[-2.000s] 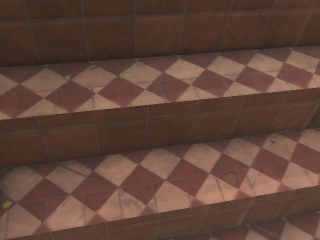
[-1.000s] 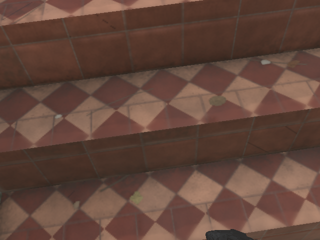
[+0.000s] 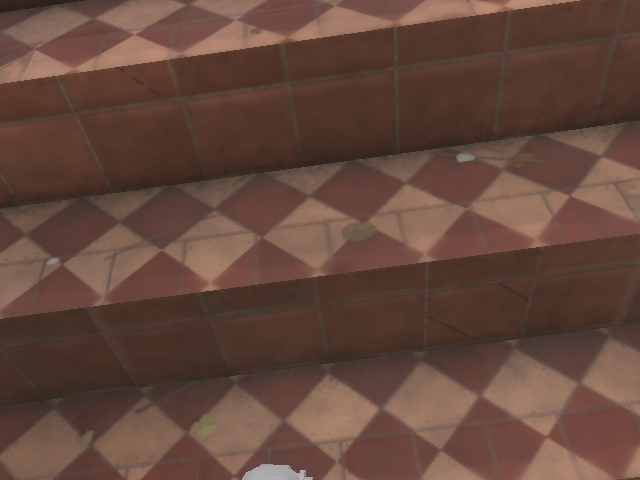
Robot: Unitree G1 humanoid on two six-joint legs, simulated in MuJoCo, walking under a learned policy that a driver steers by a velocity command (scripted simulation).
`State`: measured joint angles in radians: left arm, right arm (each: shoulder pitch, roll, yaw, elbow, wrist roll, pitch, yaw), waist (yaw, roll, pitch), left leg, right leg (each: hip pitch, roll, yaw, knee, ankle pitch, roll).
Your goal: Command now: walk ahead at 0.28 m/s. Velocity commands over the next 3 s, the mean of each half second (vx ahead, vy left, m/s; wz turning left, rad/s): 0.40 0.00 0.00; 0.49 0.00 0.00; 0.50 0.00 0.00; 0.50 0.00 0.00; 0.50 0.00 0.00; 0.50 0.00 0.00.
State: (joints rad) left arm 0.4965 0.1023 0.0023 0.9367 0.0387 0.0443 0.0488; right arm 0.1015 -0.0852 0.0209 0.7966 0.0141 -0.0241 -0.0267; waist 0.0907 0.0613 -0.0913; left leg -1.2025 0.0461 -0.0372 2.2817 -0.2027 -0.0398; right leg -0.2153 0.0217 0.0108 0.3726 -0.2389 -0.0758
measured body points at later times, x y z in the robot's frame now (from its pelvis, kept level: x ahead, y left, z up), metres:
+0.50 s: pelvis +0.08 +0.07 +0.14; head +0.06 +0.07 +0.59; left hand +0.27 +0.28 +0.06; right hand +0.13 -0.15 -0.01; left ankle +0.07 +0.16 -0.53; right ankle +0.10 -0.09 -0.29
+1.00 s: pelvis +0.21 +0.01 +0.18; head +0.19 -0.01 +0.63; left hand +0.09 +0.20 +0.04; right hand +0.45 -0.12 +0.12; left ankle +0.21 +0.16 -0.14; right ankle +0.19 -0.07 -0.53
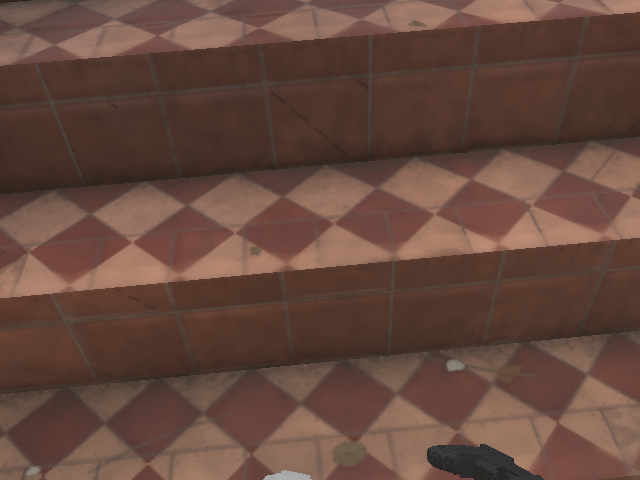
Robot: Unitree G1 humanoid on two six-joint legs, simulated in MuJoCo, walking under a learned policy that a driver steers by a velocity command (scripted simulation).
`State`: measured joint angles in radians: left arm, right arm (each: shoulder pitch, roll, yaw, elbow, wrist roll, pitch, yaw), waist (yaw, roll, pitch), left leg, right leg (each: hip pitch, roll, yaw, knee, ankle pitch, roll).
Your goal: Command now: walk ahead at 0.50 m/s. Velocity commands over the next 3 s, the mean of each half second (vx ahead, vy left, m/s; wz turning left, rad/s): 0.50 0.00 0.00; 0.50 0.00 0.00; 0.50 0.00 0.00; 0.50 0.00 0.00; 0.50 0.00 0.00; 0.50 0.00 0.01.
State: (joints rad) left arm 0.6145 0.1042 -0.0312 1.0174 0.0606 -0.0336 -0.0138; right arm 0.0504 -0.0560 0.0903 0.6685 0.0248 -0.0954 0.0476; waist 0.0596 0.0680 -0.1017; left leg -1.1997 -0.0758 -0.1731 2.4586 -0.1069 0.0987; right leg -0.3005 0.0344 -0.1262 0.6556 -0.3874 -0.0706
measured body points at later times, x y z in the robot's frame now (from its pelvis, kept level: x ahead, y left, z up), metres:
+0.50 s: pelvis +0.18 +0.02 +0.22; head +0.15 +0.02 +0.67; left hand +0.43 +0.19 +0.17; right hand +0.10 -0.18 +0.06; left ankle +0.17 +0.11 -0.50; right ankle +0.25 -0.17 -0.17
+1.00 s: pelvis +0.43 -0.09 +0.42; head +0.39 -0.09 +0.86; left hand +0.43 +0.15 +0.26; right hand +0.60 -0.31 +0.33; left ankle +0.44 +0.08 +0.03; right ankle +0.46 -0.17 -0.29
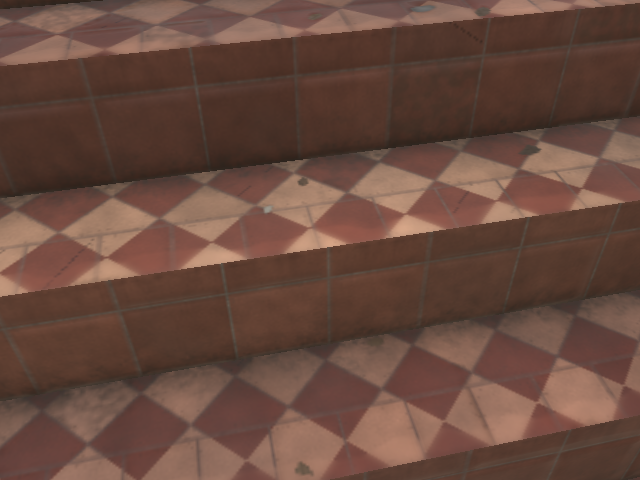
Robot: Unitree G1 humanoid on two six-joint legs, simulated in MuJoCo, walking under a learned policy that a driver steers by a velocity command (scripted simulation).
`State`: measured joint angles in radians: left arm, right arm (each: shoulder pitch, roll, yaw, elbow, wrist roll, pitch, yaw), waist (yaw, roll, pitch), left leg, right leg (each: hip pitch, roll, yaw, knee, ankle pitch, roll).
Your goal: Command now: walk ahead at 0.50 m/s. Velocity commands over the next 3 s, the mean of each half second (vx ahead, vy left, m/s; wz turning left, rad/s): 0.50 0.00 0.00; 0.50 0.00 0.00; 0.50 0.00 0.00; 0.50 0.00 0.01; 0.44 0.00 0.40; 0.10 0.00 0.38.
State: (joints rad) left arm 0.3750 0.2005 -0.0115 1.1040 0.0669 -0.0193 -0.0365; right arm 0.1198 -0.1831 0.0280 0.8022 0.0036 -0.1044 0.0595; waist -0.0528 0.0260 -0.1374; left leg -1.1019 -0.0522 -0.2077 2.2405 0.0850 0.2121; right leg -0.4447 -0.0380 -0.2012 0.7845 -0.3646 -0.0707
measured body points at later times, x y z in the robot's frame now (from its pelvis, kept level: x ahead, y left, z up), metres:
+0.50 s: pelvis +0.20 +0.03 +0.19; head +0.16 +0.02 +0.64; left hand +0.31 +0.25 +0.07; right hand +0.21 -0.20 +0.03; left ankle +0.21 +0.09 -0.49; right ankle +0.17 -0.15 -0.24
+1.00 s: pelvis +0.42 -0.07 +0.36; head +0.41 -0.04 +0.81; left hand +0.63 +0.12 +0.25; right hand +0.34 -0.28 +0.21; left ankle +0.27 +0.09 -0.21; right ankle +0.51 -0.15 -0.28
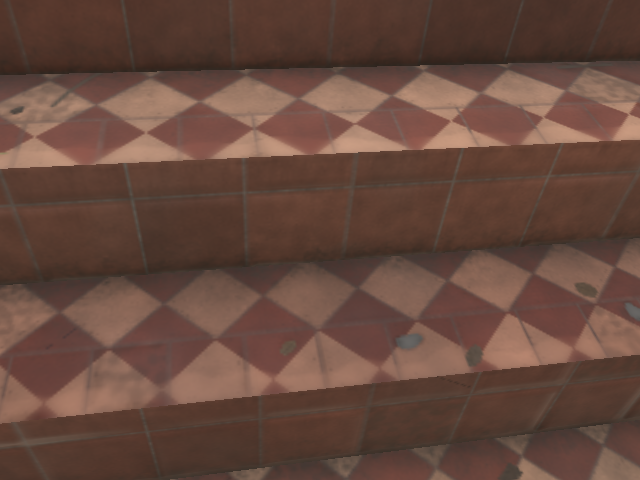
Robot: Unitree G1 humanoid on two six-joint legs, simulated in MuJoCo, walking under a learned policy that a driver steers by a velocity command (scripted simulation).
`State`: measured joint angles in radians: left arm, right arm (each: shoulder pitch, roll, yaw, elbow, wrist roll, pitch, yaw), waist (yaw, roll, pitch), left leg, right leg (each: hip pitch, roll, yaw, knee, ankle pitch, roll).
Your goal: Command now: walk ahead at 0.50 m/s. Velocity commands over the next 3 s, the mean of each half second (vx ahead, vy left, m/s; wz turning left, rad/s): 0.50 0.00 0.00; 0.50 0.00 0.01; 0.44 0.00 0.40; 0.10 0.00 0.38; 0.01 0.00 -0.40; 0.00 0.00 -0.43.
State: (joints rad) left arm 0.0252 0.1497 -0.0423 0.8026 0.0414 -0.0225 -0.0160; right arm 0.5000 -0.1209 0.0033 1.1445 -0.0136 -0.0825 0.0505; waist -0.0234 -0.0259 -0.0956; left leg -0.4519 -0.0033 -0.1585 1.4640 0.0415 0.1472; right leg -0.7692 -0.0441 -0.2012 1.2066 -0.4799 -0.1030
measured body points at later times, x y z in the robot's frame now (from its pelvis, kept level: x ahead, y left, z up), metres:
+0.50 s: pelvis +0.21 +0.03 +0.19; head +0.20 +0.00 +0.63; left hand +0.12 +0.22 +0.04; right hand +0.44 -0.12 +0.10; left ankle +0.26 +0.10 -0.42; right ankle +0.10 -0.08 -0.51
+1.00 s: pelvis +0.43 -0.02 +0.37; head +0.45 +0.02 +0.81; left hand +0.73 +0.04 +0.34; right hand +0.26 -0.17 +0.24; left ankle +0.28 +0.10 -0.38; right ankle +0.55 -0.11 -0.21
